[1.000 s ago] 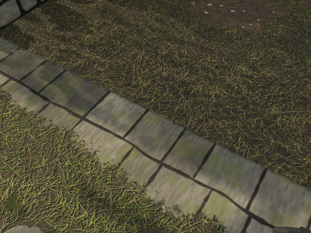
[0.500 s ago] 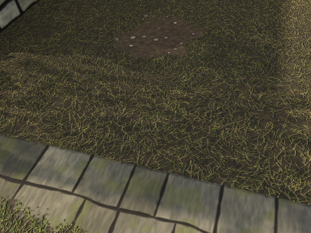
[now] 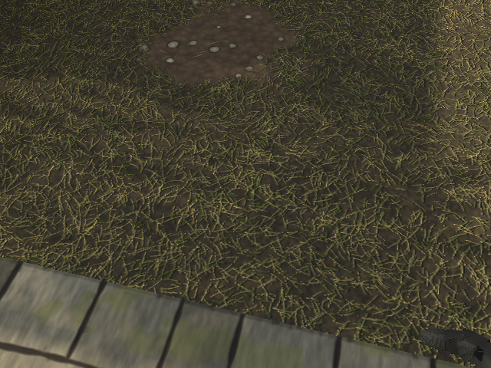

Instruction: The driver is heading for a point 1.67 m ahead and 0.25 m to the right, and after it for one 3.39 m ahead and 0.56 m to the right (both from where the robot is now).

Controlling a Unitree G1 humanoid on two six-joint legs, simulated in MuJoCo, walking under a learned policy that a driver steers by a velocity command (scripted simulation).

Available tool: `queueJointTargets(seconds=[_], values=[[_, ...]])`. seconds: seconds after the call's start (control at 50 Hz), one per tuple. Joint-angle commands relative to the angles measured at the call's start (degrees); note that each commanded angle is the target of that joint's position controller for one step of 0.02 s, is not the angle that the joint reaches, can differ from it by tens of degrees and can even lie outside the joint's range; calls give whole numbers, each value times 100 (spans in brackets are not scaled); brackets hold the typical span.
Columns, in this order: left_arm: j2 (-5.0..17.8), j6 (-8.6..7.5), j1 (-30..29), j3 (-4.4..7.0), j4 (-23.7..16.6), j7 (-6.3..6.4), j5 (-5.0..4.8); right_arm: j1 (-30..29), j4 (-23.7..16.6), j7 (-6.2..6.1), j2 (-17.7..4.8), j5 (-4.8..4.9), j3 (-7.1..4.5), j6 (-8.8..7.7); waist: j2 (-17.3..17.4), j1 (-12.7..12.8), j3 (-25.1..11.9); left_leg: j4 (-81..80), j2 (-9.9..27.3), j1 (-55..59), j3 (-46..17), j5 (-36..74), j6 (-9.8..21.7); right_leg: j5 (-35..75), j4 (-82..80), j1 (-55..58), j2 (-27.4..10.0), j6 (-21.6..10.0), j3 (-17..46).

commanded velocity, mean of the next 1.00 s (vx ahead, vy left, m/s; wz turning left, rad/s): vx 0.37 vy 0.00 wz -0.30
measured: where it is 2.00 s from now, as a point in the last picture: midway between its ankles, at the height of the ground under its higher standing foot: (288, 316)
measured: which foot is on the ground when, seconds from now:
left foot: down 0.00-0.52, up 0.54-0.92, down 0.94-1.00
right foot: up 0.00-0.48, down 0.50-0.94, up 0.96-1.00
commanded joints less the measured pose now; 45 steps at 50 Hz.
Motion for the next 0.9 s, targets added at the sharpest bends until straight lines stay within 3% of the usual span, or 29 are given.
queueJointTargets(seconds=[0.02,0.04,0.06,0.08,0.1,0.16,0.22,0.28,0.34,0.4,0.42,0.46,0.48,0.5,0.52,0.54,0.56,0.58,0.6,0.62,0.68,0.72,0.76,0.84,0.9], values=[[600,-377,240,11,-585,-90,-58,2170,263,-63,-1059,89,-337,25,1298,-954,-2188,-1341,2216,5488,-4953,-1673,1612,-48,4303,-4284,214,144,548],[848,-511,-500,72,-811,-140,-232,1754,174,-128,-918,54,-295,56,959,-970,-1222,-1450,2023,4691,-4059,-1378,1335,400,4233,-4659,-81,77,488],[807,-601,-864,43,-896,-132,-188,1431,69,-157,-871,-6,-267,69,263,-813,-828,-1544,1777,3807,-3439,-735,1183,817,3870,-4421,-307,38,403],[783,-627,-1030,78,-933,-110,-56,1217,10,-163,-783,-42,-235,74,-25,-617,-496,-1648,1552,3087,-3018,-121,1119,1024,3428,-4194,-438,86,319],[746,-578,-874,101,-899,-116,-27,1093,-22,-189,-648,-120,-171,67,74,-396,-474,-1775,1451,2670,-2634,265,1080,1173,3196,-3864,-612,110,300],[477,-359,-675,57,-839,-115,-22,1114,81,-201,-590,-67,-132,5,392,-234,-310,-2100,1378,1895,-1929,905,1096,1322,2611,-3600,-797,273,78],[367,-273,-1261,3,-1048,-85,-23,1304,241,-250,-787,-88,-158,-40,372,-394,-57,-2303,1231,1625,-1270,1205,929,2360,1732,-3814,-856,333,-41],[247,-328,-1843,-55,-1176,-163,-66,1470,336,-275,-841,-64,-129,-42,308,-661,49,-2374,1013,1665,-724,1050,616,3608,438,-3507,-672,186,-230],[238,-348,-2318,-76,-1368,-268,-146,1780,520,-278,-961,-50,-134,-11,250,-885,148,-2368,1291,2310,-660,888,556,3911,-142,-3631,-523,74,-232],[294,-343,-2636,-67,-1596,-401,-162,1931,655,-298,-999,-59,-150,116,209,-927,242,-2018,1597,3260,-567,1401,467,3286,-411,-4143,-392,-105,-196],[313,-342,-2648,-60,-1655,-449,-154,1929,670,-315,-1023,-58,-159,166,240,-882,209,-1816,1661,3502,-514,1828,410,2974,-456,-4171,-325,-177,-261],[482,-316,-2303,19,-1674,-499,-123,1784,612,-372,-1162,-60,-195,254,441,-611,-125,-1063,1651,3717,-324,3736,271,2294,-439,-3575,-10,-364,-595],[675,-295,-1736,125,-1574,-492,-109,1708,570,-414,-1219,-73,-206,315,503,-281,-497,-252,1566,3660,-187,4688,184,2130,-483,-2822,213,-502,-761],[972,-279,-831,281,-1384,-444,-117,1613,491,-469,-1200,-83,-182,352,370,197,-990,974,1376,3051,28,4643,-9,2537,-743,-1456,249,-733,-609],[1621,-248,-42,460,-1304,-368,-46,1979,234,-477,-816,-177,-35,246,-528,263,-1856,3156,862,917,237,2588,-343,2708,-598,955,-1091,-1519,1502],[1503,-251,-3,422,-1322,-351,-172,2181,258,-361,-417,-254,139,63,-1431,95,-2508,4694,-214,-831,-431,-2501,-578,2254,-1432,2297,-2002,-2316,4127],[1101,-220,-72,291,-1374,-323,-103,1749,122,-246,-994,-80,-2,-116,-923,287,-2212,5048,143,-1454,-1121,-2495,-498,2262,-1629,2161,-1885,-2036,3844],[985,-202,-471,246,-1474,-293,-35,1252,-68,-210,-1026,57,7,-195,-503,206,-1465,4876,393,-1520,-1049,-2176,-480,3217,-1601,1359,-1706,-1825,2943],[945,-188,-839,235,-1546,-295,-21,1060,-127,-236,-957,-26,17,-199,136,-28,-869,4383,568,-1386,-927,-1976,-538,4398,-1626,390,-1464,-1677,2261],[838,-179,-1093,202,-1631,-279,-25,1077,-120,-289,-1010,-135,-39,-130,311,-231,-674,3951,741,-1058,-887,-1869,-611,5017,-1683,-248,-1287,-1559,1821],[928,-138,-1370,221,-1679,-224,-3,1394,-112,-376,-775,-188,-5,107,-28,-576,-540,3139,697,-424,-726,-1649,-938,5891,-1879,-1368,-965,-1564,1335],[1089,-81,-1353,277,-1618,-145,-25,1284,-147,-441,-661,-197,33,184,-189,-575,-613,2378,511,-206,-621,-1169,-1099,6066,-1804,-1706,-739,-1460,1023],[1107,29,-1290,291,-1552,-63,-99,1028,-181,-448,-611,-203,56,218,-324,-479,-807,1670,324,143,-595,-355,-1137,5736,-1632,-1850,-490,-1205,853],[1074,219,-1077,291,-1448,30,-127,389,-373,-389,-649,-126,35,248,-521,-249,-867,658,103,335,-776,169,-1090,4582,-1312,-1610,-469,-904,1325],[997,274,-1176,279,-1499,66,-110,424,-411,-365,-847,-134,-78,189,-689,-359,-769,-40,89,491,-990,-124,-925,3808,-907,-1246,-524,-784,1999]])
Velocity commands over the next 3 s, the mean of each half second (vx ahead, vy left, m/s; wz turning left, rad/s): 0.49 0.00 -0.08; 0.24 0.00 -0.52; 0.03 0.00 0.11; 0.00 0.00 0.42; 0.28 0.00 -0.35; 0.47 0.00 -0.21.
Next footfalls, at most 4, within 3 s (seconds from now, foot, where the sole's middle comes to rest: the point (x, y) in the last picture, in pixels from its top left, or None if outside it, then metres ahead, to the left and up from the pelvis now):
0.50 right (320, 360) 0.47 -0.12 -0.75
0.94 left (264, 281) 0.69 0.04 -0.75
1.26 right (339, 338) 0.53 -0.17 -0.75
1.60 left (247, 299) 0.63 0.08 -0.75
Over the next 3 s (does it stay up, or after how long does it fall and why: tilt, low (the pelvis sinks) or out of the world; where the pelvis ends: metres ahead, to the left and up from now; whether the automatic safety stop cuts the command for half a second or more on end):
stays up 0.92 -0.20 0.03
